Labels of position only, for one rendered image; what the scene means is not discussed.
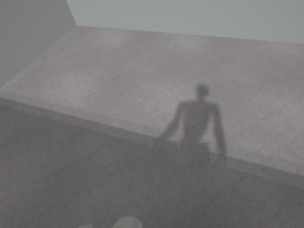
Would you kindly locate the robot left thigh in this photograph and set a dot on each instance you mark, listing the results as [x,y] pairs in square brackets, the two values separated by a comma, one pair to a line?
[128,222]

